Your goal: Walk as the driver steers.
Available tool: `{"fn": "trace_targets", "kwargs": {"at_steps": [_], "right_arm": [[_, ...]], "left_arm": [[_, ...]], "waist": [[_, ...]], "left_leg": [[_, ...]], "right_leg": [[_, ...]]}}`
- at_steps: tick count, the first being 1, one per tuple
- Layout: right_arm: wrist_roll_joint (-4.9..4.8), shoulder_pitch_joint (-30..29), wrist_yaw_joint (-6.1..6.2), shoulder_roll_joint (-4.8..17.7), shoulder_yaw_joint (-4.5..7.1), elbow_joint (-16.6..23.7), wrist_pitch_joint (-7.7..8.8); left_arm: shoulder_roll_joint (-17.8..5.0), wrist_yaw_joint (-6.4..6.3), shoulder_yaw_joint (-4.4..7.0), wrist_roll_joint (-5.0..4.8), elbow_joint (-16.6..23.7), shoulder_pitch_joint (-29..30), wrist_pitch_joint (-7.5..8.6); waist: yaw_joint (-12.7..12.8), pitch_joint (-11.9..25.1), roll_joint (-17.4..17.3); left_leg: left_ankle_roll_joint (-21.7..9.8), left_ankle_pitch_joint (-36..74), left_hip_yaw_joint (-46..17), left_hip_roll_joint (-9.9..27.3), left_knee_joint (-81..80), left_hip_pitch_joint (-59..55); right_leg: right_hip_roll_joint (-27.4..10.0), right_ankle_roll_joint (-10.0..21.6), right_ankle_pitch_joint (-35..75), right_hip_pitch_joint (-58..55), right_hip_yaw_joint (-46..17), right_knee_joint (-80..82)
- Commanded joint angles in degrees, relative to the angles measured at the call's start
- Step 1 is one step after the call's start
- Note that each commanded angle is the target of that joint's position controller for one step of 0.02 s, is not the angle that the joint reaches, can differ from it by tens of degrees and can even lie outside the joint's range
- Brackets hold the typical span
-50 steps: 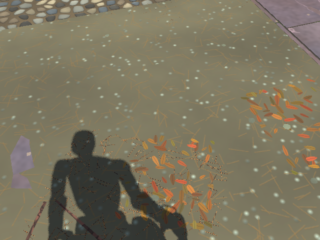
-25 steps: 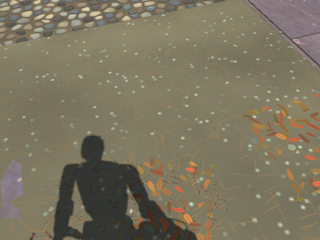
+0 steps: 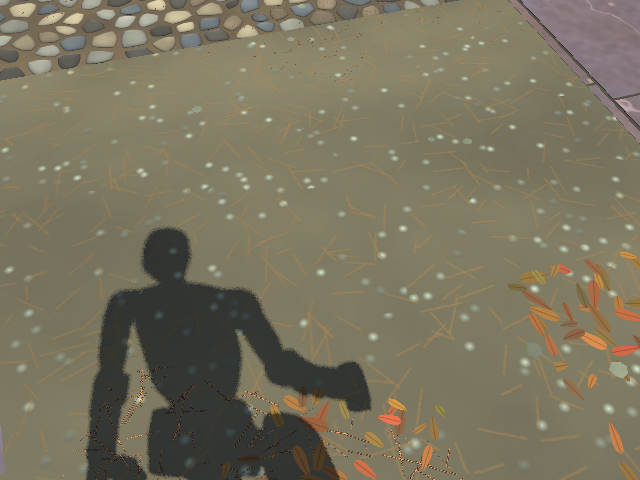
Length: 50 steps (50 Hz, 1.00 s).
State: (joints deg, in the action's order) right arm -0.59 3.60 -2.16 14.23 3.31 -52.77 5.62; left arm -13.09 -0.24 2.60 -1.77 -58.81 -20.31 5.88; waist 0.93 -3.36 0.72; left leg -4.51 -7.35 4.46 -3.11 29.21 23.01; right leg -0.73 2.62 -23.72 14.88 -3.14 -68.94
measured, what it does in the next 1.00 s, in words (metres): walks ahead, turning left: right foot, then left foot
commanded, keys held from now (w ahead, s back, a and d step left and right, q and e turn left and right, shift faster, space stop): w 0.40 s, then w+q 0.60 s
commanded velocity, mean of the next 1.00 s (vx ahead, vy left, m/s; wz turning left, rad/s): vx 0.50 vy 0.00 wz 0.23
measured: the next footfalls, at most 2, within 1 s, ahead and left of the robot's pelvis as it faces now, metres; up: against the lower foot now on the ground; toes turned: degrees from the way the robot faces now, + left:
right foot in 0.44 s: +0.42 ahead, -0.17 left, +0.00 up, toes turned -2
left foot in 1.00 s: +0.68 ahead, +0.11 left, +0.00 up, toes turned +20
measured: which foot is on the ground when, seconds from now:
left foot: down 0.00-0.44, up 0.46-0.98, down 1.00-1.00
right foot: up 0.00-0.42, down 0.44-0.98, up 1.00-1.00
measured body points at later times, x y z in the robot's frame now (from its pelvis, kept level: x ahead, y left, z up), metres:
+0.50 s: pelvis +0.29 -0.06 +0.00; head +0.32 -0.08 +0.45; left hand +0.48 +0.18 -0.10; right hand +0.27 -0.33 -0.15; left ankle +0.12 +0.07 -0.66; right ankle +0.38 -0.16 -0.73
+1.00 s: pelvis +0.55 -0.01 -0.01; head +0.59 +0.00 +0.44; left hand +0.48 +0.26 -0.15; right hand +0.81 -0.19 -0.11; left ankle +0.65 +0.09 -0.73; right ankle +0.39 -0.17 -0.71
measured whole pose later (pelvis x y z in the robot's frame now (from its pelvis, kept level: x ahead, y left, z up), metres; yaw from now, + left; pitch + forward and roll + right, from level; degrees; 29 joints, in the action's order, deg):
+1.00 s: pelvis +0.55 -0.01 -0.01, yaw +16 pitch +1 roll -2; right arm -1.6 1.8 -3.3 13.8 4.2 -45.3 2.2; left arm -15.0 -1.9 4.6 -0.7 -55.4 -18.9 2.8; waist 1.7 -2.7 -0.8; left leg -7.6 -6.7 4.6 0.2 34.4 29.1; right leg -4.6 -2.4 -27.8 -4.3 17.7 -29.3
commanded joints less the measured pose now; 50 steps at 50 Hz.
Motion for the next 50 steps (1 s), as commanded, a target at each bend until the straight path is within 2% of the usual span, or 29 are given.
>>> {"fn": "trace_targets", "kwargs": {"at_steps": [1, 3, 6, 8, 12, 16, 18, 19, 20, 21, 22, 23, 24, 25, 26, 27, 28, 29, 30, 32, 35, 38, 42, 44, 45, 47, 48, 49, 50], "right_arm": [[1.31, 3.16, -0.27, 4.04, 0.54, 0.71, 1.38], [0.95, 4.33, -0.3, 4.06, 0.39, -0.47, 1.42], [0.78, 7.68, 1.09, 6.99, 0.9, -1.78, 1.33], [0.66, 9.97, 1.88, 7.96, 1.11, -2.15, 0.98], [-0.09, 14.39, 2.32, 8.75, 1.17, -3.08, 0.45], [-0.48, 18.97, 2.36, 9.13, 1.34, -4.92, -0.59], [-0.53, 19.31, 2.55, 9.88, 1.7, -5.24, -1.26], [-0.53, 18.71, 2.63, 10.36, 1.89, -5.11, -1.58], [-0.53, 17.26, 2.66, 10.75, 1.98, -4.69, -1.87], [-0.42, 16.87, 2.58, 9.4, 1.49, -4.34, -2.12], [0.43, 16.7, 2.51, 7.02, 0.38, -2.74, -2.05], [0.2, 23.7, 2.01, -0.77, -1.83, -2.27, -0.89], [-1.32, 20.89, 1.98, 5.09, -0.51, -3.12, 0.24], [-2.7, 15.76, 2.04, 8.84, 0.64, -1.47, 0.82], [-2.63, 13.23, 2.44, 8.62, 0.73, -1.04, 0.79], [-1.86, 12.02, 2.81, 7.83, 1.1, -1.06, 0.31], [-1.61, 13.18, 2.84, 6.87, 1.42, -1.33, -0.56], [-1.64, 14.18, 2.72, 5.34, 1.38, -1.6, -1.41], [-1.72, 14.64, 2.62, 4.06, 1.33, -1.64, -2.11], [-1.51, 12.83, 2.63, 3.49, 1.5, -0.47, -3.05], [-0.93, 8.78, 2.21, 3.5, 1.77, 1.48, -3.16], [-0.54, 3.46, 1.15, 2.69, 1.35, 3.5, -2.82], [-0.47, -4.12, -0.24, 1.69, 0.59, 7.29, -2.78], [-0.65, -6.18, -1.01, 1.86, 0.54, 9.15, -2.84], [-0.76, -6.17, -1.37, 2.3, 0.72, 9.89, -2.88], [-0.99, -2.96, -1.66, 4.41, 1.78, 10.42, -3.11], [-1.24, 2.33, -1.6, 6.37, 2.86, 9.6, -3.21], [-1.37, 11.13, -1.08, 9.44, 4.64, 7.54, -3.23], [-1.21, 19.7, 0.29, 14.69, 6.73, 5.57, -3.79]], "left_arm": [[-6.78, -0.86, 2.04, 0.29, 4.79, 1.11, 1.21], [-4.04, -1.13, 1.86, 0.47, 4.92, -0.4, -0.17], [-4.68, -1.43, 2.03, 1.15, 7.85, 6.18, -1.01], [-4.84, -1.22, 2.0, 1.55, 9.35, 10.6, -0.91], [-3.56, -0.25, 1.16, 1.09, 11.41, 18.83, -0.4], [-4.11, 1.2, 0.66, 0.43, 13.92, 25.2, -0.06], [-5.33, 1.92, 0.86, 0.33, 14.85, 25.48, 0.3], [-6.3, 2.12, 1.18, 0.28, 14.68, 23.8, 0.45], [-7.75, 2.17, 1.87, 0.35, 13.79, 19.81, 0.59], [-10.21, 1.86, 3.31, 0.57, 11.12, 11.12, 0.67], [-14.61, 1.26, 4.7, 1.49, 8.76, -0.42, 0.74], [-19.16, 1.4, 5.73, 1.78, 7.14, -5.0, 0.32], [-12.93, 1.4, 4.05, 1.69, 7.58, -5.07, 0.35], [-10.27, 1.17, 3.09, 1.7, 8.48, 0.03, 0.61], [-8.59, 1.12, 2.46, 1.89, 9.43, 4.81, 0.8], [-6.71, 1.27, 1.99, 2.0, 9.55, 7.85, 0.99], [-5.61, 1.33, 1.66, 2.5, 9.38, 9.43, 1.27], [-5.14, 1.4, 1.65, 2.71, 8.99, 9.8, 1.39], [-5.37, 1.31, 1.76, 2.71, 8.54, 9.54, 1.55], [-6.81, 0.77, 2.23, 2.87, 7.81, 8.76, 1.76], [-7.77, -0.27, 2.6, 3.01, 7.16, 7.5, 1.48], [-8.77, -1.02, 2.8, 2.68, 7.1, 6.62, 1.07], [-9.88, -1.49, 3.31, 1.89, 5.73, 1.8, -0.13], [-10.53, -1.47, 3.64, 1.43, 5.47, 0.84, -1.03], [-11.12, -1.52, 3.82, 1.2, 5.7, 1.39, -1.42], [-12.96, -1.84, 4.33, 0.82, 6.54, 2.9, -2.16], [-13.71, -1.98, 4.48, 0.73, 6.96, 3.76, -2.65], [-13.88, -2.02, 4.36, 0.45, 7.48, 5.07, -2.94], [-12.6, -2.05, 3.79, 1.43, 8.65, 4.74, -2.47]], "waist": [[-0.78, 5.89, -1.43], [0.71, 4.56, -3.37], [0.0, 1.0, -3.09], [-1.25, 0.4, -2.68], [-4.11, -0.1, -2.92], [-6.04, -1.4, -3.37], [-4.96, -1.07, -4.18], [-3.58, -0.13, -4.91], [-0.87, 2.25, -5.53], [3.19, 7.42, -4.58], [7.25, 16.4, 0.07], [4.22, 24.48, 15.57], [6.2, 24.56, 11.21], [5.52, 15.76, 8.61], [3.58, 11.47, 4.93], [2.09, 7.64, 3.42], [0.15, 6.25, 4.64], [-0.72, 5.43, 4.87], [-1.31, 4.62, 4.45], [-1.78, 2.79, 3.3], [-1.28, 1.15, 2.49], [0.13, -0.32, 1.97], [2.87, -2.74, 0.69], [2.93, -3.02, 1.16], [2.14, -2.51, 1.79], [-0.84, 1.18, 4.3], [-4.03, 4.29, 5.14], [-8.95, 8.92, 4.27], [-12.01, 13.95, -1.97]], "left_leg": [[-10.01, -0.04, -22.36, 16.79, -18.66, -15.71], [-10.57, 0.52, -18.65, 15.65, -21.42, -10.91], [-11.01, 1.06, -15.38, 15.44, -24.43, -8.92], [-10.01, 3.0, -13.37, 14.66, -24.65, -10.89], [-7.4, 5.79, -8.48, 12.48, -23.75, -13.33], [-7.07, 6.18, -8.98, 15.53, -20.26, -21.38], [-6.2, 9.14, -9.88, 17.71, -17.5, -25.2], [-5.58, 13.12, -9.95, 18.24, -15.47, -26.27], [-4.67, 21.9, -8.87, 17.51, -10.79, -26.35], [-3.33, 28.42, -7.21, 14.54, -0.68, -23.5], [-1.36, 18.24, -4.83, 10.99, 16.42, -12.37], [2.5, -17.01, -2.96, 0.39, 37.16, 11.24], [1.77, -25.54, -11.97, 1.68, 45.06, 17.37], [0.77, -21.19, -12.11, 4.42, 46.74, 21.02], [0.82, -15.87, -10.68, 7.52, 44.72, 19.13], [1.11, -12.4, -10.44, 9.18, 41.22, 17.07], [1.15, -9.85, -10.93, 10.72, 39.05, 13.57], [1.26, -8.57, -10.81, 11.04, 37.93, 11.44], [1.42, -7.76, -10.65, 11.18, 37.15, 11.16], [1.93, -4.03, -11.11, 11.31, 34.68, 13.93], [2.75, 4.11, -11.54, 10.81, 26.71, 17.78], [2.81, 10.84, -7.84, 10.22, 17.28, 16.45], [1.59, 9.96, -4.26, 9.49, 10.26, 19.23], [0.56, 5.83, -2.37, 8.62, 8.51, 19.79], [-0.25, 3.27, -1.07, 7.62, 7.78, 18.02], [-2.34, -2.47, 2.5, 3.73, 8.1, 10.12], [-3.73, -4.68, 3.7, 1.36, 7.89, 3.12], [-5.85, -1.28, 3.52, -0.96, 3.46, -9.88], [-9.14, -2.15, -8.67, 5.49, 1.13, -27.11]], "right_leg": [[-7.32, 0.91, 6.83, 17.61, -2.65, -3.54], [-8.51, 0.35, 6.96, 15.48, -2.11, 0.62], [-9.83, -1.9, 12.59, 20.79, -0.89, 9.49], [-9.6, -2.76, 19.81, 23.46, -0.33, 17.16], [-6.36, -2.97, 29.67, 20.2, 2.77, 31.58], [-4.91, -2.18, 27.02, 21.68, 2.96, 37.75], [-4.3, -0.65, 22.69, 20.82, 2.74, 39.67], [-3.57, 0.18, 20.54, 18.09, 3.18, 40.37], [-1.94, 1.3, 19.31, 11.96, 4.58, 41.44], [-0.55, 3.0, 19.74, -0.39, 5.38, 42.36], [-9.28, 6.71, 20.79, -18.64, -3.87, 40.19], [-23.35, 15.32, 10.79, -39.16, -30.13, 45.77], [-23.39, 14.45, 5.19, -38.06, -36.09, 50.63], [-21.61, 11.38, 7.81, -30.71, -26.71, 51.48], [-19.44, 9.76, 12.87, -22.68, -19.2, 52.96], [-17.3, 8.66, 15.98, -15.99, -13.63, 55.27], [-15.7, 7.61, 17.51, -11.63, -9.4, 57.16], [-14.82, 7.4, 18.35, -9.08, -6.83, 58.81], [-14.53, 7.62, 20.33, -7.63, -4.28, 59.91], [-14.58, 7.93, 23.88, -6.71, -0.23, 61.44], [-14.05, 7.46, 25.97, -8.24, 4.91, 62.52], [-13.07, 6.23, 26.47, -8.85, 10.05, 63.34], [-15.16, 5.93, 29.87, -16.44, 13.31, 61.31], [-16.43, 5.57, 34.95, -20.51, 14.5, 58.43], [-16.73, 5.09, 41.17, -21.51, 15.38, 56.2], [-16.75, 3.91, 60.78, -22.52, 16.78, 48.34], [-16.21, 3.2, 67.65, -21.71, 17.33, 40.45], [-14.17, 1.4, 65.72, -17.13, 18.38, 28.64], [-11.5, -1.47, 46.38, -2.72, 18.4, 10.8]]}}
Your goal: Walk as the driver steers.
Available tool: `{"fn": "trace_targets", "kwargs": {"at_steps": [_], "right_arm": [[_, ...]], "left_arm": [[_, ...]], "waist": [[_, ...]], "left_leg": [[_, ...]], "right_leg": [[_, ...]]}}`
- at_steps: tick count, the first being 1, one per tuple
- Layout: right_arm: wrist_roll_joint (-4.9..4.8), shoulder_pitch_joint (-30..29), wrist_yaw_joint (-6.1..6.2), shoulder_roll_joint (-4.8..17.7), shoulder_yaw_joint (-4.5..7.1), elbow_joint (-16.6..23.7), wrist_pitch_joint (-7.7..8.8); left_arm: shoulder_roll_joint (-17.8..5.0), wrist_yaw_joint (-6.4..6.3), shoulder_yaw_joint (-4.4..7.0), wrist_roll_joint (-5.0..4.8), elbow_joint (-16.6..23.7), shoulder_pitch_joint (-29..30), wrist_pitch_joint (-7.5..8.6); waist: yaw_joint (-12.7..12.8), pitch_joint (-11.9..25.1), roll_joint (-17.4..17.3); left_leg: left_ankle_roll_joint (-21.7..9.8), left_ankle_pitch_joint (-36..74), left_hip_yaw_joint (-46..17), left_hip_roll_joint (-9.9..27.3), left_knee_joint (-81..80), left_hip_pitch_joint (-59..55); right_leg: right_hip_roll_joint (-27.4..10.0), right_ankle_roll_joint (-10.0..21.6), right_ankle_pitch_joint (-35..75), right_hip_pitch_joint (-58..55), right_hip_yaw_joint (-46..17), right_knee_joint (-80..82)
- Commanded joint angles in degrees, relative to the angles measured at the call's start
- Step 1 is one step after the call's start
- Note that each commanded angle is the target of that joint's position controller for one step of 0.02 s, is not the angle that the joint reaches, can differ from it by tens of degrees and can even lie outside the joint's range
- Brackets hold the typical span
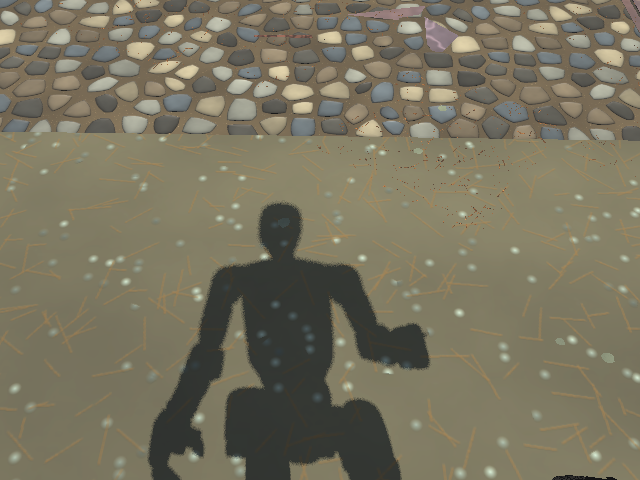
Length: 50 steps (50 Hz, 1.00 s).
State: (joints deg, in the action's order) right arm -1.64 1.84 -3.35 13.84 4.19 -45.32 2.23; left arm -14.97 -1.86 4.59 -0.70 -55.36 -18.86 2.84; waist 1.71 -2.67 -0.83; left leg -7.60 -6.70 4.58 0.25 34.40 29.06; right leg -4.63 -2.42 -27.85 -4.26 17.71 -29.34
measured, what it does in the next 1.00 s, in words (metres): walks ahead, turning left: right foot, then left foot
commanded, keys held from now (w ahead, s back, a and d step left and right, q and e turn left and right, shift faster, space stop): w+q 0.34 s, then q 0.46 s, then e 0.20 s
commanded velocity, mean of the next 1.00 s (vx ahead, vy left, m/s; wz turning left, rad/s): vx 0.28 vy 0.00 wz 0.51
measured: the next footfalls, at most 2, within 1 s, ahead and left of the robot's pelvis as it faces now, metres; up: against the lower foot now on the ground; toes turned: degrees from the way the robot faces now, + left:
right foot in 0.46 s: +0.49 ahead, -0.06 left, +0.00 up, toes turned +20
left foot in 0.90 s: +0.37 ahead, +0.18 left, +0.00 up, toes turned +32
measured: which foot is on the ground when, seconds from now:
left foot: down 0.00-0.48, up 0.50-0.88, down 0.90-1.00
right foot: up 0.00-0.44, down 0.46-0.90, up 0.92-1.00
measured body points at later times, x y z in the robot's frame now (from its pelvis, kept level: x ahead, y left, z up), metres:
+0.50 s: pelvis +0.29 +0.00 +0.00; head +0.33 +0.02 +0.45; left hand +0.46 +0.30 -0.07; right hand +0.40 -0.28 -0.11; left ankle +0.12 +0.08 -0.70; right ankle +0.45 -0.07 -0.72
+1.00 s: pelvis +0.36 +0.05 +0.02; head +0.37 +0.09 +0.47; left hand +0.33 +0.35 -0.11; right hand +0.65 -0.07 -0.05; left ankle +0.33 +0.16 -0.72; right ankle +0.44 -0.08 -0.69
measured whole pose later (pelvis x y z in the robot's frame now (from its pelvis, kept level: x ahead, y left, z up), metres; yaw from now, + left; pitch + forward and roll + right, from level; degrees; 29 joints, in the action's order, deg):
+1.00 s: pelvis +0.36 +0.05 +0.02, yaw +31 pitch +1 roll -1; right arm 2.1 7.9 0.4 13.8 2.4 -37.0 -1.4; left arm -17.5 0.7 3.0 -0.1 -47.4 -8.6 -0.1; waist 2.1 -1.8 2.8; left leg -1.6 -13.7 1.4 0.6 30.1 17.5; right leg -4.6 -3.5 -28.6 21.1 3.5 -42.8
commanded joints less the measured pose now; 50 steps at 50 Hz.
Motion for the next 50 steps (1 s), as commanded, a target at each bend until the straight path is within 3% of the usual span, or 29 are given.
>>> {"fn": "trace_targets", "kwargs": {"at_steps": [1, 2, 3, 4, 5, 6, 9, 11, 15, 17, 19, 22, 23, 24, 25, 26, 27, 28, 31, 33, 36, 41, 43, 44, 45, 46, 47, 48, 50], "right_arm": [[-0.21, 19.41, 1.81, 19.81, 6.14, -1.4, 0.0], [0.74, 21.96, 1.58, 16.15, 4.82, -0.19, 0.67], [1.02, 20.01, 1.57, 12.72, 3.95, -0.54, 1.4], [0.5, 15.89, 1.56, 10.26, 3.27, 0.28, 1.91], [0.53, 11.51, 1.57, 8.36, 2.71, 1.41, 2.06], [0.99, 9.4, 1.81, 7.02, 2.14, 2.46, 2.16], [0.79, 10.52, 2.85, 9.13, 2.47, 2.71, 2.36], [0.64, 12.59, 3.69, 10.8, 2.91, 2.45, 2.28], [0.31, 16.08, 4.28, 10.66, 2.86, 2.01, 1.47], [0.14, 18.05, 4.28, 10.58, 2.81, 1.45, 1.22], [0.05, 19.23, 4.68, 10.19, 2.72, 1.1, 0.47], [0.39, 17.05, 5.48, 9.97, 2.73, 2.82, -0.64], [0.5, 15.12, 5.44, 8.67, 2.24, 4.26, -0.58], [1.59, 14.31, 5.44, 5.77, 1.15, 6.72, -0.38], [0.51, 28.32, 4.87, 3.31, 0.26, 6.62, -0.13], [-0.15, 29.1, 4.75, 10.67, 1.51, 4.74, -0.65], [-0.36, 21.23, 4.91, 13.34, 2.46, 5.95, -1.59], [-0.05, 17.41, 5.34, 13.11, 2.63, 6.8, -2.65], [0.03, 17.78, 5.63, 8.78, 2.33, 8.08, -4.91], [0.34, 16.79, 5.64, 6.85, 1.8, 9.33, -4.97], [0.73, 14.21, 4.87, 7.02, 1.55, 10.73, -4.85], [0.96, 9.08, 3.29, 7.97, 1.68, 13.06, -5.44], [1.41, 9.93, 2.98, 7.05, 1.52, 12.88, -5.2], [1.68, 12.17, 2.97, 6.9, 1.53, 11.67, -4.88], [2.17, 13.5, 3.36, 8.13, 1.65, 11.11, -4.64], [3.04, 14.31, 4.39, 12.07, 1.85, 11.74, -4.44], [4.6, 10.08, 4.57, 10.43, 0.66, 12.4, -3.85], [4.7, 8.26, 4.07, 8.27, 0.28, 12.15, -2.94], [4.15, 5.98, 3.88, 9.63, 0.67, 10.48, -1.72]], "left_arm": [[-1.42, 0.59, -0.74, 1.79, 8.09, -1.3, 2.44], [-5.39, 1.49, -0.41, -0.79, 9.79, 4.83, 5.2], [-7.21, 1.92, 0.1, -2.61, 11.29, 9.68, 6.45], [-7.19, 1.64, 0.05, -1.8, 10.84, 9.81, 6.94], [-7.71, 1.16, 0.61, -0.1, 10.1, 9.49, 6.74], [-8.33, 1.11, 1.12, 0.49, 9.94, 8.18, 5.92], [-6.43, 0.95, 0.96, 1.36, 11.31, 9.04, 3.95], [-5.38, 0.78, 0.52, 1.66, 13.19, 13.66, 3.54], [-3.6, 1.69, -0.46, 0.97, 15.79, 21.62, 3.96], [-4.34, 2.21, -0.42, 0.38, 17.11, 24.22, 4.27], [-5.91, 2.62, 0.0, 0.73, 18.06, 24.87, 4.75], [-7.97, 2.86, 0.9, 1.3, 17.04, 18.96, 5.67], [-9.52, 2.6, 1.39, 2.17, 16.28, 13.77, 5.99], [-13.45, 2.11, 2.09, 3.49, 15.82, 5.5, 5.86], [-14.7, 2.49, 2.27, 3.03, 14.73, 3.11, 4.55], [-10.63, 2.48, 1.63, 1.41, 16.18, 5.2, 3.36], [-6.76, 1.89, 0.53, 1.35, 17.52, 7.98, 2.42], [-5.73, 1.58, -0.13, 1.71, 17.51, 11.31, 1.46], [-6.68, 1.4, 0.05, 2.52, 16.7, 15.31, 0.62], [-8.1, 1.24, 0.71, 2.39, 16.18, 15.4, 0.77], [-9.49, 0.71, 1.34, 1.6, 16.05, 16.17, -0.03], [-11.33, 1.01, 1.81, 0.42, 14.88, 14.91, -1.55], [-11.53, 1.46, 1.54, -0.62, 13.61, 14.28, -1.93], [-10.2, 1.7, 0.91, -1.07, 12.95, 14.37, -2.03], [-6.63, 2.28, -0.46, -0.56, 11.5, 11.79, -1.77], [-1.21, 3.36, -2.61, 2.45, 12.24, 10.22, -1.28], [-2.47, 3.35, -2.26, 1.91, 12.22, 9.34, -1.45], [-7.27, 2.9, -1.13, 0.89, 11.83, 11.35, -2.06], [-8.96, 1.97, 0.0, 0.03, 10.35, 10.56, -3.04]], "waist": [[-4.83, 17.06, -13.33], [-8.6, 22.23, -7.51], [-8.84, 14.51, -5.11], [-6.13, 9.97, -0.59], [-3.59, 7.2, 1.04], [-1.65, 6.51, 0.6], [-0.39, 4.7, 0.23], [-1.67, 3.17, -0.52], [-5.2, 2.22, -3.44], [-6.31, 2.09, -4.27], [-6.13, 2.12, -4.72], [-2.54, 5.51, -7.02], [0.42, 9.47, -6.33], [3.26, 18.57, 0.98], [-2.16, 29.57, 19.22], [-1.43, 28.62, 13.08], [0.68, 19.62, 8.75], [-0.15, 13.88, 5.0], [-3.48, 5.93, 8.54], [-3.35, 6.89, 9.09], [-2.83, 10.5, 7.56], [-1.09, 8.26, 8.42], [-2.34, 8.11, 7.54], [-3.62, 8.31, 6.84], [-3.73, 8.98, 3.66], [-1.2, 12.4, -9.39], [-0.37, 11.85, -13.7], [-2.18, 10.13, -9.74], [-1.63, 7.83, -8.7]], "left_leg": [[-16.34, -9.9, -41.53, 15.78, -9.67, -49.33], [-17.65, -13.94, -52.46, 18.83, -17.71, -52.52], [-14.68, -9.2, -43.68, 17.41, -18.52, -48.05], [-12.32, -3.68, -35.74, 14.65, -18.11, -39.37], [-10.71, 1.9, -30.16, 12.27, -18.61, -30.85], [-10.15, 5.92, -27.17, 10.75, -19.86, -25.71], [-10.24, 13.02, -22.89, 9.04, -22.02, -18.54], [-9.08, 14.03, -20.29, 7.2, -22.38, -16.45], [-5.27, 7.68, -18.01, 3.83, -20.85, -14.33], [-4.69, 5.13, -20.51, 4.91, -19.48, -15.97], [-3.45, 9.3, -23.05, 5.36, -14.17, -20.12], [-0.52, 18.3, -26.3, 4.38, -3.98, -23.91], [1.86, 19.43, -24.65, 1.32, 3.74, -21.22], [4.86, 4.26, -20.01, -2.69, 20.27, -11.91], [7.88, -37.72, -16.35, -9.39, 37.01, 4.42], [9.06, -32.73, -17.1, -3.35, 43.69, 8.49], [10.33, -28.12, -14.08, -1.7, 45.11, 11.58], [11.16, -24.74, -11.77, 0.17, 43.37, 11.03], [11.33, -20.42, -8.37, 2.62, 35.21, 3.21], [11.46, -18.03, -7.08, 3.2, 29.38, 2.46], [10.91, -11.52, -6.53, 4.42, 21.33, -0.54], [8.72, -9.99, -3.82, 3.16, 9.89, -6.27], [6.98, -8.84, -2.99, 1.27, 0.53, -10.94], [5.68, -4.02, -2.25, -0.03, -7.0, -16.84], [4.25, 4.23, -6.01, 2.26, -13.22, -25.1], [0.9, 24.08, -21.75, 16.5, -14.13, -33.34], [-7.92, 21.97, -24.8, 22.3, -14.35, -25.7], [-8.35, 16.99, -21.22, 19.16, -14.99, -21.81], [-5.13, 14.09, -15.54, 15.55, -15.15, -21.11]], "right_leg": [[5.11, 0.32, -4.39, 41.44, -9.62, -47.53], [6.04, 1.61, -6.77, 48.41, -22.29, -53.1], [3.09, 3.17, -1.16, 53.36, -22.72, -51.45], [0.27, 3.89, 4.1, 50.94, -22.63, -46.21], [-1.46, 3.46, 6.9, 46.32, -22.43, -41.2], [-2.66, 2.94, 8.77, 42.11, -22.81, -38.48], [-2.57, 0.29, 12.09, 39.26, -21.26, -30.44], [-1.33, -1.07, 18.85, 40.09, -20.29, -22.15], [2.78, -0.94, 32.81, 35.06, -19.3, -5.07], [3.82, -0.53, 34.15, 33.82, -19.88, -1.63], [5.16, 0.48, 31.96, 33.66, -20.63, 2.14], [6.42, 3.24, 29.67, 26.44, -20.17, 5.82], [3.39, 5.49, 37.33, 16.87, -21.18, 6.98], [-8.29, 9.46, 56.51, -0.16, -30.47, 1.95], [-24.39, 21.7, 64.22, -18.72, -51.62, 0.65], [-23.47, 20.74, 48.16, -14.91, -54.04, 3.09], [-19.34, 17.88, 42.24, -7.46, -44.32, 4.73], [-16.02, 16.11, 39.93, 1.17, -37.89, 6.64], [-10.31, 14.85, 35.72, 18.87, -26.57, 12.78], [-11.29, 16.36, 40.78, 18.21, -23.52, 13.96], [-13.19, 16.92, 40.98, 15.6, -20.41, 14.11], [-13.55, 14.9, 29.65, 15.88, -17.14, 13.6], [-12.82, 13.48, 27.86, 15.01, -17.54, 10.26], [-11.22, 11.56, 25.77, 16.98, -16.72, 7.32], [-8.42, 7.34, 21.41, 21.45, -14.65, 3.53], [-2.8, 1.52, 3.85, 28.59, -9.85, -8.46], [-0.64, -1.12, -8.66, 30.98, -14.32, -13.54], [-1.3, -1.92, -7.37, 29.41, -17.24, -17.56], [-0.37, -2.1, -3.92, 31.29, -18.58, -21.99]]}}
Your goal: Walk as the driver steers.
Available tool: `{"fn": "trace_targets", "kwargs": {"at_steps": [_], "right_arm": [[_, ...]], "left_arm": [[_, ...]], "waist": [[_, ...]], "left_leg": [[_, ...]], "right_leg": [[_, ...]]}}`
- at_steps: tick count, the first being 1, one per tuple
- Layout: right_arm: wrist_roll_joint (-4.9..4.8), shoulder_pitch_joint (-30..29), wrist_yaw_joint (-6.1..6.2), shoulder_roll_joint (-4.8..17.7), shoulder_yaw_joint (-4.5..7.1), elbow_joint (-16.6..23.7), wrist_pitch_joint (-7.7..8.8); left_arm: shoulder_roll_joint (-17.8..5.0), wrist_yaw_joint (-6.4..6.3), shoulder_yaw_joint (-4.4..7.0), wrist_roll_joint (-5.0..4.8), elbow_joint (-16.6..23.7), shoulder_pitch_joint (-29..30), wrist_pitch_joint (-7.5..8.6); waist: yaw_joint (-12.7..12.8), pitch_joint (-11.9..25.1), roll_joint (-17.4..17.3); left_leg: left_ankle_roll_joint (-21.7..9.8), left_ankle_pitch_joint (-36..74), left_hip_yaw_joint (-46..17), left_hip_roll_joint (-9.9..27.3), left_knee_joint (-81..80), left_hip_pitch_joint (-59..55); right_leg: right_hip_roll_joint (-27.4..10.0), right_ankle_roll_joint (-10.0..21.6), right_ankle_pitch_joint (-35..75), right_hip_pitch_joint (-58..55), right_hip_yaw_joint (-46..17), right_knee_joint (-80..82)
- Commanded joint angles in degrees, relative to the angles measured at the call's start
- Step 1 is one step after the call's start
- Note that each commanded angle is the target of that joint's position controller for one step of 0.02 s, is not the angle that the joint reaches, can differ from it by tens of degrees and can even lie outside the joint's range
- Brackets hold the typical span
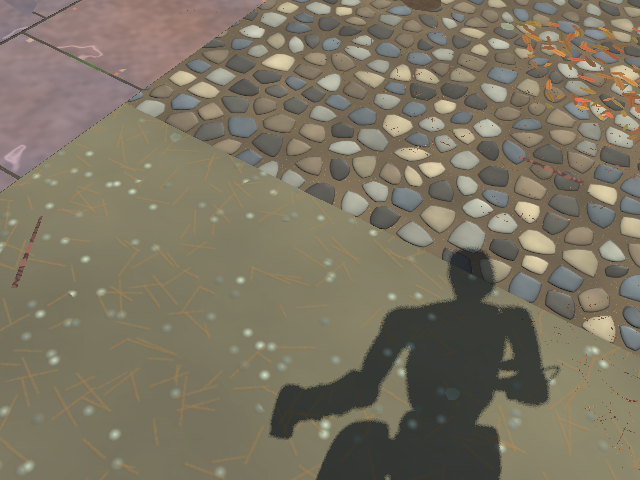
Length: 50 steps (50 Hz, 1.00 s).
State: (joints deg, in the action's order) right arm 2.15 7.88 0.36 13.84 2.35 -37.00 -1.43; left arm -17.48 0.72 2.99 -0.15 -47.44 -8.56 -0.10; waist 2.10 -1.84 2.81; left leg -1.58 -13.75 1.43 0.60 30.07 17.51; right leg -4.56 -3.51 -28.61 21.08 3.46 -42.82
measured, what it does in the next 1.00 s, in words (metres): steps on the spot, turning right: right foot, then left foot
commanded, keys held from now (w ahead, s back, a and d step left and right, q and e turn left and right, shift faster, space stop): e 0.70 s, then w+e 0.22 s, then w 0.08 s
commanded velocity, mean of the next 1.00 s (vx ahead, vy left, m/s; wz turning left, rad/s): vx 0.07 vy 0.00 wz -0.46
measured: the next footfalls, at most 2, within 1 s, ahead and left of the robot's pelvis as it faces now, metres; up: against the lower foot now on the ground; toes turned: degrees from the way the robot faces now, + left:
right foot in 0.34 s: +0.01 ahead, -0.13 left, +0.00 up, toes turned -15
left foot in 0.86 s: +0.12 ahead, +0.07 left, +0.00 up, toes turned -34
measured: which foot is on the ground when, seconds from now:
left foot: down 0.00-0.34, up 0.36-0.84, down 0.86-1.00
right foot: up 0.00-0.32, down 0.34-0.86, up 0.88-1.00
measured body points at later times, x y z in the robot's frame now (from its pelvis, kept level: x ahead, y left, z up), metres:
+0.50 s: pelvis -0.01 -0.04 +0.00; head +0.03 -0.08 +0.45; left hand +0.18 +0.21 -0.09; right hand +0.08 -0.36 -0.11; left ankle +0.01 +0.11 -0.65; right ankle -0.03 -0.12 -0.74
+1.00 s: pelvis +0.06 -0.03 +0.01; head +0.08 -0.02 +0.45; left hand +0.33 +0.12 -0.10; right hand -0.03 -0.33 -0.09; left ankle +0.09 +0.09 -0.74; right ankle -0.02 -0.15 -0.67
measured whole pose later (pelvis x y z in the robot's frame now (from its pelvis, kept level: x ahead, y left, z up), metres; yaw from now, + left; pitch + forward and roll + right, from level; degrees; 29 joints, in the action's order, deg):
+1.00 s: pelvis +0.06 -0.03 +0.01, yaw -33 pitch +2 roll +0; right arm 0.0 15.8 0.7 15.8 4.6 -45.2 4.4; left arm -18.6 -0.3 4.0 -1.1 -38.2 -12.5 0.1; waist -1.5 1.3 3.0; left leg -0.8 -16.2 -0.7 -0.7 23.7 9.7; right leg 2.7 0.6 -21.8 30.0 -6.2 -58.9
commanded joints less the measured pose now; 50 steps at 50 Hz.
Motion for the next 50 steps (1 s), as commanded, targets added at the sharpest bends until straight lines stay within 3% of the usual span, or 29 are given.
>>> {"fn": "trace_targets", "kwargs": {"at_steps": [1, 4, 7, 9, 11, 15, 16, 17, 18, 19, 20, 21, 22, 23, 27, 31, 35, 38, 40, 42, 43, 44, 45, 46, 47, 49, 50], "right_arm": [[-0.28, -1.11, 0.4, 10.05, 2.68, 1.64, 2.27], [-0.91, -1.43, 1.61, 10.16, 3.02, 0.68, 1.98], [-1.15, -2.18, 2.49, 8.77, 3.03, 0.01, 1.25], [-1.0, -2.55, 2.72, 9.22, 3.42, -0.44, 0.79], [-1.06, -2.69, 2.69, 9.99, 3.84, -0.91, 0.42], [-2.65, -4.47, 2.66, 11.33, 4.48, -1.84, 0.07], [-3.25, -4.66, 2.69, 11.03, 4.5, -2.38, -0.08], [-3.3, -1.54, 2.48, 9.58, 4.37, -3.85, -0.08], [-0.83, -1.59, 2.08, 6.2, 3.49, -2.41, 0.16], [-0.74, -8.37, 2.34, 6.4, 3.29, 0.45, 0.52], [-1.69, -9.53, 2.45, 8.39, 3.9, 0.33, 0.56], [-2.43, -8.73, 2.52, 8.89, 4.2, -0.33, 0.53], [-2.15, -7.24, 2.93, 9.09, 4.48, -1.71, 0.45], [-1.72, -6.25, 3.28, 10.02, 4.84, -2.27, 0.31], [-2.26, -3.91, 3.05, 8.33, 4.61, -3.14, 0.8], [-2.23, -5.25, 2.92, 7.71, 4.24, -2.73, 1.27], [-2.43, -5.32, 2.2, 8.13, 4.15, -2.59, 2.09], [-3.1, -5.05, 1.06, 8.81, 4.19, -2.23, 3.37], [-3.6, -3.97, 0.32, 8.99, 4.28, -2.17, 4.59], [-3.86, 0.97, -0.05, 8.93, 4.63, -3.84, 5.82], [-3.22, 5.55, 0.25, 11.39, 5.35, -4.82, 6.14], [-1.83, 10.39, 0.66, 15.11, 5.81, -5.62, 6.06], [-0.39, 10.43, -0.22, 16.92, 6.24, -6.0, 6.6], [-1.25, 6.79, -0.05, 13.22, 5.27, -4.67, 6.88], [-2.21, 5.28, 0.35, 10.64, 4.51, -4.26, 6.81], [-2.43, 6.39, 0.74, 9.41, 3.71, -4.71, 6.65], [-2.05, 7.93, 0.76, 9.22, 3.5, -5.2, 6.93]], "left_arm": [[-7.45, -1.13, 2.16, -0.22, 1.99, -0.52, -0.68], [-6.9, -1.81, 2.8, -1.23, 1.91, -2.21, -1.35], [-4.11, -2.03, 2.19, -1.2, 3.21, -0.34, -1.98], [-3.09, -1.61, 1.72, -1.01, 4.4, 0.63, -2.21], [-3.58, -1.0, 1.75, -0.99, 5.25, 0.34, -2.3], [-4.13, 0.35, 2.18, -0.89, 5.57, -3.21, -2.46], [-4.23, 0.54, 2.43, -0.7, 4.88, -5.56, -2.43], [-6.32, 0.21, 3.17, -0.17, 4.83, -6.47, -2.33], [-13.78, -1.01, 4.99, 0.09, 5.85, -7.63, -2.05], [-15.57, -0.48, 4.88, 1.9, 7.16, -8.11, -1.04], [-14.04, 0.02, 4.47, 2.45, 7.64, -7.77, 0.3], [-12.6, -0.19, 4.17, 1.64, 7.83, -5.13, 1.15], [-10.97, -0.67, 3.86, 0.38, 8.23, -2.42, 1.22], [-9.27, -1.2, 3.26, -0.66, 8.7, -0.62, 0.98], [-8.91, -2.22, 3.06, -0.4, 9.65, -2.16, 0.32], [-10.15, -2.75, 3.58, -0.58, 10.39, -2.41, -0.41], [-10.91, -2.47, 3.92, -0.35, 11.49, -1.23, -0.95], [-10.4, -2.08, 3.77, -0.79, 12.01, -1.06, -1.1], [-10.06, -1.92, 3.49, -0.91, 12.24, -0.64, -1.02], [-8.66, -2.15, 2.87, -1.06, 12.75, 0.68, -1.02], [-5.92, -2.25, 2.02, -0.9, 13.23, 0.49, -0.71], [-1.85, -2.07, 0.93, -1.02, 14.25, -0.35, -0.29], [-5.83, -1.91, 1.81, -1.31, 17.12, 1.95, 0.65], [-9.25, -1.69, 2.8, -1.28, 16.28, 1.57, 0.93], [-9.47, -1.44, 3.15, -1.03, 14.79, 0.13, 0.97], [-6.98, -0.88, 2.7, -0.77, 14.21, 0.0, 1.63], [-5.4, -0.53, 2.25, -0.86, 14.2, 0.65, 2.16]], "waist": [[-1.85, 5.89, -12.49], [-1.56, 5.91, -11.01], [-2.57, 5.72, -10.01], [-3.12, 6.26, -10.25], [-3.16, 7.0, -10.7], [-0.75, 7.13, -11.16], [0.51, 7.24, -10.59], [0.1, 6.35, -5.65], [-1.66, 6.45, 11.32], [1.7, 6.76, 14.29], [2.46, 7.94, 6.91], [0.55, 6.3, 4.65], [-0.81, 5.54, 2.04], [-1.71, 5.31, 2.4], [-1.97, 7.37, 2.87], [-0.99, 6.07, 4.52], [-0.47, 4.82, 6.0], [0.07, 5.34, 6.81], [-0.8, 4.27, 7.55], [-4.22, 3.94, 5.83], [-5.71, 6.16, 1.46], [-5.55, 7.9, -10.71], [-4.94, 2.22, -16.33], [-4.11, -1.42, -13.2], [-3.73, -2.33, -12.24], [-4.26, -2.64, -10.91], [-4.88, -2.59, -10.16]], "left_leg": [[-11.0, 24.73, -10.97, 15.5, -10.61, -8.24], [-12.15, 30.49, -7.61, 16.16, -9.73, -9.62], [-12.12, 26.35, -5.75, 16.55, -9.67, -11.75], [-12.47, 25.71, -4.97, 17.31, -9.53, -11.82], [-12.71, 26.48, -4.65, 18.3, -9.1, -12.08], [-9.74, 24.2, -2.5, 18.75, -5.33, -10.7], [-7.31, 20.62, -0.52, 17.49, -2.38, -8.76], [-2.78, 11.26, 3.24, 14.17, 3.95, -4.45], [3.68, -8.72, 9.28, 6.64, 20.93, 10.61], [5.68, -27.58, 1.57, -1.47, 33.44, 20.19], [5.13, -26.16, -3.88, -0.38, 39.29, 21.87], [4.33, -20.67, -5.25, 0.69, 39.94, 23.04], [4.31, -15.95, -5.73, 1.44, 38.22, 23.45], [4.63, -12.72, -6.11, 1.79, 36.77, 22.56], [5.94, -6.16, -5.94, -0.22, 32.9, 19.27], [7.18, -4.46, -6.78, -0.8, 22.01, 17.42], [7.17, -5.29, -7.14, -1.76, 14.57, 12.04], [5.74, -6.32, -6.41, -2.46, 8.64, 7.72], [4.22, -6.65, -5.77, -2.93, 2.88, 3.21], [2.01, -0.06, -4.9, -2.14, -8.7, -7.63], [-0.64, -1.68, -10.71, 4.96, -10.4, -17.7], [-6.23, -14.9, -26.48, 16.05, -14.89, -24.55], [-12.19, -23.48, -40.56, 23.21, -19.19, -19.17], [-12.09, -26.26, -36.22, 21.64, -19.61, -17.27], [-9.77, -23.98, -30.57, 17.88, -19.62, -17.17], [-7.93, -15.51, -23.21, 14.74, -20.34, -17.01], [-7.9, -10.78, -19.89, 13.68, -21.04, -16.02]], "right_leg": [[-0.09, -1.43, -1.24, 5.94, -5.19, -11.1], [1.53, -2.02, 0.13, 8.26, -4.73, -18.09], [0.68, -2.2, 1.89, 9.42, -3.64, -13.68], [0.43, -1.85, 2.34, 7.16, -2.31, -9.42], [0.84, -1.06, 3.01, 4.72, -0.88, -6.01], [2.27, 2.5, 8.9, -1.98, 2.01, 5.44], [3.59, 4.09, 14.52, -6.26, 2.95, 11.96], [3.1, 6.45, 23.91, -10.88, -1.28, 18.56], [-10.87, 12.4, 46.78, -19.83, -20.99, 20.76], [-19.59, 24.12, 55.14, -18.71, -33.35, 22.94], [-17.82, 24.88, 50.24, -18.85, -30.86, 23.72], [-14.32, 21.57, 45.95, -18.73, -26.06, 23.03], [-11.51, 18.43, 42.57, -18.31, -23.02, 22.54], [-10.2, 16.92, 41.94, -17.49, -21.53, 22.72], [-7.47, 16.54, 41.17, -17.96, -20.15, 23.18], [-6.26, 16.22, 31.57, -16.87, -22.59, 23.52], [-5.32, 16.55, 25.34, -12.16, -26.14, 23.28], [-4.21, 16.81, 6.64, -9.59, -30.55, 25.07], [-3.27, 16.41, -0.3, -7.25, -33.23, 25.11], [0.07, 13.81, -3.68, -2.22, -32.49, 21.64], [3.04, 10.74, -7.34, 5.21, -28.64, 13.39], [10.71, 6.87, -8.04, 15.78, -15.8, -3.61], [8.43, 6.22, -6.47, 25.2, -13.99, -12.32], [4.98, 5.38, -1.53, 27.38, -14.04, -17.12], [4.49, 4.4, 2.49, 27.59, -13.18, -18.86], [3.37, 3.22, 9.05, 27.82, -12.4, -19.9], [3.28, 3.0, 12.1, 26.75, -11.63, -19.74]]}}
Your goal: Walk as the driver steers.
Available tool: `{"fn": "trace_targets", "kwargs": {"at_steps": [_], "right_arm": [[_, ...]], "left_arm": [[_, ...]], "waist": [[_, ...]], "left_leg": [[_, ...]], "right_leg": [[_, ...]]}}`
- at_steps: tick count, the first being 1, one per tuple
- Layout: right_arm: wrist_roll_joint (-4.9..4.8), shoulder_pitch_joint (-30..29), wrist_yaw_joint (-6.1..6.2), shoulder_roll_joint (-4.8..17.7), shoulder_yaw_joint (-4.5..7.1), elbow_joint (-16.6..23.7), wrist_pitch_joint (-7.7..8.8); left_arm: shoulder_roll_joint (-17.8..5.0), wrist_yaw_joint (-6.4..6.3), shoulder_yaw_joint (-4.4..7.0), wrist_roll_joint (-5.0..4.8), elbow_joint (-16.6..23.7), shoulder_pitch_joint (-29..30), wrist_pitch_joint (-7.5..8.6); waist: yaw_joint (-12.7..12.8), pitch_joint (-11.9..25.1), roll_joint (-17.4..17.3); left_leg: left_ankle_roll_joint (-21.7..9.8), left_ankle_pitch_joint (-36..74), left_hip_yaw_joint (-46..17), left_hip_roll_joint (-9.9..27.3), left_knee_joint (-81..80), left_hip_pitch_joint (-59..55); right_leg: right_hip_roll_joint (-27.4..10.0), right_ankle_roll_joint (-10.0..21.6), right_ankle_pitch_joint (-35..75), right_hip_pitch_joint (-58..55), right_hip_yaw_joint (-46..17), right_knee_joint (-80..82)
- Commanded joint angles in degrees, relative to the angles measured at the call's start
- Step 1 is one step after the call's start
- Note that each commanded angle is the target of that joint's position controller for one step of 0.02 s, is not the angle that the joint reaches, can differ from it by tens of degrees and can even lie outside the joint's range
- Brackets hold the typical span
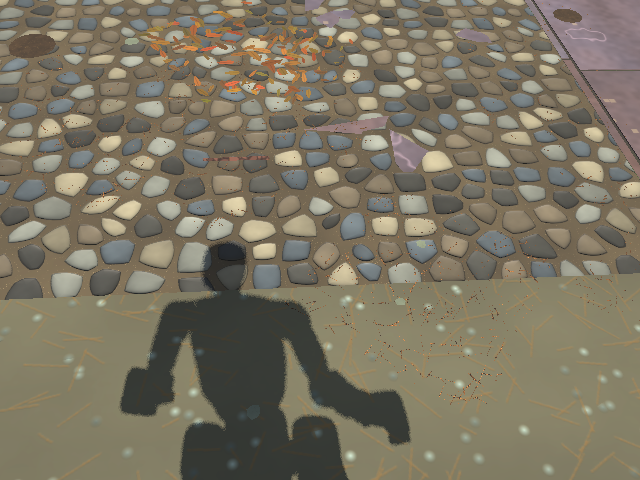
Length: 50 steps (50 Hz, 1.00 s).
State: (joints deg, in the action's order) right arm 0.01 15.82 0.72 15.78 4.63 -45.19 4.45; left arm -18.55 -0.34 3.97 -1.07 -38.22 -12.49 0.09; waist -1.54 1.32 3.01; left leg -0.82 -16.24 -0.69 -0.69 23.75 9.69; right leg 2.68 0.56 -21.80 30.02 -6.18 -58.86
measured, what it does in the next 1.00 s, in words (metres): walks ahead: right foot, then left foot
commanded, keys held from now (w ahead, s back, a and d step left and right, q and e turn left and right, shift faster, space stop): w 1.00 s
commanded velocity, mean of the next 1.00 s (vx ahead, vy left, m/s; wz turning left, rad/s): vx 0.46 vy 0.00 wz -0.10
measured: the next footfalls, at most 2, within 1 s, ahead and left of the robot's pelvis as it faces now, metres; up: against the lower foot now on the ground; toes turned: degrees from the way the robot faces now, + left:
right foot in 0.28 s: +0.26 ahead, -0.17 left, +0.00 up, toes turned -5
left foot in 0.80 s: +0.60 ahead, +0.03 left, +0.00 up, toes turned -2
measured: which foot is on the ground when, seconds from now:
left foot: down 0.00-0.30, up 0.32-0.78, down 0.80-1.00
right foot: up 0.00-0.26, down 0.28-0.82, up 0.84-1.00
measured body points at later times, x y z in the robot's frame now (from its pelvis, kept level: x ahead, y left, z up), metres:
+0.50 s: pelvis +0.22 -0.08 +0.00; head +0.25 -0.10 +0.45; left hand +0.33 +0.18 -0.10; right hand +0.33 -0.37 -0.11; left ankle +0.26 +0.08 -0.66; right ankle +0.22 -0.17 -0.74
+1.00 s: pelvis +0.52 -0.04 +0.00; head +0.55 -0.04 +0.45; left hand +0.65 +0.23 -0.12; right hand +0.60 -0.32 -0.11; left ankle +0.56 +0.03 -0.74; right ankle +0.48 -0.20 -0.66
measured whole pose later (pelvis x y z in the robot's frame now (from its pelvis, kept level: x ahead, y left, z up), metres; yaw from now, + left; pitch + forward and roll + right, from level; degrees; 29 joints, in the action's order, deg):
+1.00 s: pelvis +0.52 -0.04 +0.00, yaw -4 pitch +1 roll +1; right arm 0.3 14.8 -2.0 15.8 2.5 -44.5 5.1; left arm -17.4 0.0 2.8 -1.0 -43.1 -14.7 3.8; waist -0.9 -2.4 2.2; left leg -4.4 -8.7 3.3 -3.4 23.0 15.8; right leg -4.4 0.8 -18.6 29.4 -2.5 -64.7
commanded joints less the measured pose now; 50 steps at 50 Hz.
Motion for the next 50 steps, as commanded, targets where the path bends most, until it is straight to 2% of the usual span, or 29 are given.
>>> {"fn": "trace_targets", "kwargs": {"at_steps": [1, 7, 10, 12, 14, 15, 16, 17, 18, 19, 20, 21, 23, 25, 27, 30, 32, 35, 38, 39, 40, 41, 42, 43, 44, 45, 46, 47, 50], "right_arm": [[0.25, 1.22, 0.31, 7.32, 1.19, 2.56, 1.28], [-1.01, 3.61, -0.2, 10.22, 1.44, 1.23, 0.78], [-1.85, 6.17, -0.68, 11.82, 1.66, 0.01, 0.23], [-2.19, 5.61, -0.7, 12.63, 1.73, -0.44, -0.31], [-1.92, 5.82, -0.46, 10.63, 0.82, -0.64, -0.4], [-0.4, 6.4, -0.44, 6.34, -0.8, 1.54, 0.07], [-0.45, 9.7, -0.43, 1.99, -2.25, 2.92, 1.41], [-2.03, 5.83, -0.77, 8.53, -0.53, 2.79, 2.11], [-2.68, 2.04, -1.12, 9.63, -0.25, 4.02, 2.47], [-1.8, 0.21, -0.93, 8.78, -0.47, 3.97, 2.56], [-0.94, -0.07, -0.94, 8.25, -0.31, 3.9, 2.3], [-0.89, 0.99, -1.15, 7.54, -0.34, 3.49, 1.72], [-0.83, 2.28, -1.31, 5.57, -0.76, 2.92, 0.57], [-0.27, -0.53, -1.08, 5.14, -0.94, 3.89, -0.16], [0.06, -4.78, -1.17, 4.53, -1.3, 5.23, -0.05], [-0.37, -11.5, -2.07, 3.29, -2.08, 6.81, 0.82], [-0.75, -15.4, -2.72, 3.23, -2.3, 8.02, 1.2], [-0.92, -18.7, -3.67, 4.26, -2.07, 9.79, 1.48], [-0.72, -16.13, -4.04, 6.1, -1.33, 9.8, 1.58], [-0.61, -11.53, -3.73, 7.53, -0.53, 8.74, 1.53], [-0.53, -2.85, -3.14, 10.03, 0.81, 6.36, 1.38], [0.02, 7.33, -2.44, 14.21, 1.83, 4.69, 1.05], [0.07, 8.94, -2.95, 17.17, 2.31, 3.59, 1.01], [-0.81, 8.67, -2.9, 11.26, 0.87, 4.12, 1.0], [-0.75, 4.93, -2.59, 9.62, 0.26, 4.36, 0.96], [-0.39, 1.18, -2.43, 8.97, -0.01, 4.81, 0.89], [0.15, -1.29, -2.48, 7.68, -0.33, 5.02, 0.93], [0.87, -2.46, -2.49, 6.71, -0.66, 5.16, 1.2], [0.13, -2.74, -2.49, 6.92, -0.48, 4.01, 2.1]], "left_arm": [[-3.2, 0.75, 0.91, -0.04, 5.28, 5.17, 2.38], [0.29, 2.07, -0.92, 0.16, 8.02, 12.3, 3.62], [-0.99, 2.8, -0.63, -0.48, 8.88, 13.59, 3.88], [-2.93, 2.87, 0.29, -0.61, 8.41, 9.98, 3.99], [-7.11, 2.06, 2.8, -0.26, 4.18, -4.38, 3.64], [-11.46, 1.15, 3.87, 0.81, 2.9, -13.94, 3.14], [-14.66, 1.42, 3.85, 1.09, 2.45, -15.63, 3.26], [-9.32, 1.69, 2.41, 0.79, 2.33, -13.52, 3.75], [-7.37, 1.75, 1.65, 0.52, 2.29, -9.95, 3.93], [-6.09, 1.85, 1.23, 0.69, 2.42, -6.75, 3.99], [-4.78, 2.05, 0.83, 1.16, 2.62, -4.19, 4.11], [-3.67, 2.08, 0.53, 1.56, 2.74, -2.59, 4.36], [-3.66, 1.98, 0.69, 1.08, 1.98, -1.91, 5.25], [-4.45, 1.78, 0.95, 0.91, 0.78, -2.5, 5.87], [-4.91, 1.37, 1.08, 0.82, -0.43, -3.81, 5.8], [-6.2, 0.74, 1.36, 0.54, -1.78, -5.99, 5.31], [-7.28, 0.58, 1.65, 0.11, -3.18, -8.72, 5.06], [-7.74, 0.38, 1.92, -0.28, -5.07, -11.0, 4.24], [-8.77, -0.05, 2.29, -0.23, -5.93, -10.79, 3.25], [-9.19, -0.2, 2.34, -0.07, -5.94, -9.98, 2.88], [-8.1, -0.43, 1.77, 0.28, -5.8, -9.73, 2.52], [-5.05, -0.71, 0.39, 1.7, -4.37, -10.87, 2.55], [2.01, 0.08, -1.52, 0.96, -3.9, -19.48, 3.73], [-4.28, 0.39, -0.37, -0.26, -4.54, -14.23, 4.83], [-6.7, 0.65, 0.38, -1.59, -2.48, -8.01, 5.42], [-6.15, 0.39, 0.08, -1.15, -1.65, -4.87, 5.74], [-5.76, 0.24, 0.3, -0.05, -1.46, -3.31, 5.67], [-5.15, 0.33, 0.4, 0.16, -1.67, -4.78, 5.17], [-2.57, 0.13, -0.08, 0.4, -2.33, -6.4, 3.52]], "waist": [[-1.57, -5.61, -10.06], [-3.64, -5.99, -10.23], [-3.64, -6.5, -10.86], [-0.18, -5.04, -11.6], [7.57, 4.3, -8.64], [10.6, 13.41, 0.24], [7.52, 19.74, 14.42], [8.72, 14.48, 8.69], [7.41, 7.02, 6.97], [5.84, 3.69, 2.6], [3.98, 1.07, 2.16], [2.26, 0.45, 2.66], [0.58, -0.07, 2.33], [0.41, -2.24, 0.81], [1.41, -3.81, -0.15], [3.87, -5.33, -0.19], [5.46, -6.08, -0.49], [5.74, -6.7, -0.41], [3.31, -3.94, 1.35], [0.54, -0.51, 2.14], [-3.74, 5.42, 1.57], [-6.82, 14.62, -4.76], [-1.5, 22.18, -20.45], [-4.93, 19.76, -14.32], [-4.59, 10.81, -11.16], [-2.78, 5.95, -5.78], [-1.16, 2.45, -4.68], [0.86, 2.22, -6.51], [2.74, 0.71, -6.95]], "left_leg": [[-9.0, -4.65, -15.19, 14.39, -15.18, -8.02], [-9.09, 8.37, -4.96, 12.62, -15.77, -4.04], [-8.95, 10.79, -5.12, 15.15, -14.68, -4.78], [-7.88, 21.75, -4.48, 16.37, -10.7, -6.26], [-4.67, 37.0, 1.62, 11.94, 8.0, -1.74], [-1.45, 20.94, 4.32, 8.21, 28.22, 13.79], [0.52, -16.16, -0.9, -0.68, 44.09, 28.0], [0.05, -14.8, -5.65, 2.43, 50.63, 34.17], [-0.98, -9.65, -3.88, 5.18, 50.53, 36.7], [-1.24, -4.75, -3.0, 7.28, 47.85, 34.74], [-0.98, -1.32, -3.0, 8.64, 44.87, 32.59], [-0.8, 0.98, -3.34, 9.56, 43.62, 29.5], [0.27, 3.03, -2.71, 9.7, 41.21, 27.67], [1.54, 6.85, -2.44, 9.73, 36.61, 29.88], [2.28, 13.06, -2.21, 9.43, 28.95, 31.3], [1.94, 22.1, -0.16, 7.2, 16.48, 27.97], [1.48, 24.41, 0.35, 6.0, 11.91, 26.69], [-0.41, 21.29, -0.4, 5.12, 7.38, 28.38], [-2.75, 14.04, 1.19, 2.79, 5.45, 23.13], [-4.06, 12.67, 3.15, 0.74, 4.83, 16.1], [-5.92, 14.03, 3.95, 0.06, 4.88, 3.27], [-9.6, 16.87, -8.28, 10.87, 7.85, -15.41], [-18.93, 0.67, -37.57, 22.74, 0.61, -33.24], [-16.83, -6.97, -41.18, 21.62, -5.06, -31.97], [-14.51, -4.99, -32.25, 20.14, -6.21, -24.7], [-13.42, 1.67, -26.19, 18.26, -7.2, -16.28], [-13.25, 8.03, -21.65, 16.31, -8.66, -9.41], [-13.12, 11.49, -18.94, 15.0, -10.12, -5.32], [-14.39, 15.36, -13.15, 13.68, -14.33, 0.23]], "right_leg": [[-4.01, -1.39, 7.51, 17.45, -1.1, -2.46], [-5.53, -2.45, 15.03, 7.09, 6.64, 17.38], [-4.55, -0.5, 13.25, 1.7, 8.13, 23.38], [-2.94, 2.04, 12.54, -4.89, 9.02, 27.26], [-1.34, 5.5, 14.6, -26.36, 9.61, 30.03], [-14.39, 10.21, 9.76, -45.31, -7.02, 29.61], [-25.37, 17.58, -1.78, -52.04, -35.3, 40.0], [-24.08, 16.34, -5.59, -48.29, -34.49, 42.61], [-22.19, 14.6, -1.49, -41.53, -25.45, 42.74], [-19.38, 13.47, 3.89, -34.71, -19.2, 43.58], [-17.28, 13.05, 9.13, -29.2, -15.0, 45.21], [-15.79, 12.87, 12.4, -25.53, -12.22, 47.05], [-15.29, 13.79, 17.65, -22.26, -8.52, 49.64], [-14.92, 14.1, 21.35, -20.91, -5.25, 51.34], [-13.96, 13.44, 23.58, -21.28, -2.27, 51.9], [-12.4, 11.58, 22.85, -20.82, 1.55, 52.51], [-13.48, 11.39, 21.18, -22.78, 1.53, 52.25], [-16.22, 10.6, 23.74, -29.83, 0.85, 49.39], [-17.18, 8.81, 37.37, -35.04, 0.98, 43.22], [-15.93, 7.87, 47.7, -35.31, 2.13, 37.05], [-13.04, 6.16, 51.79, -31.8, 4.4, 26.14], [-9.54, 4.06, 34.45, -19.26, 6.46, 7.62], [1.55, 0.55, -9.3, 3.24, 3.37, -11.45], [-0.67, 1.05, -11.63, 9.83, -3.23, -16.76], [-3.46, 1.49, -6.8, 13.43, -1.35, -16.88], [-6.42, 1.47, -1.49, 11.95, 0.66, -14.09], [-8.17, 1.14, 1.63, 10.03, 1.25, -10.74], [-9.66, 0.94, 3.85, 6.31, 0.72, -9.13], [-10.66, -0.62, 5.78, 3.91, 1.76, -4.42]]}}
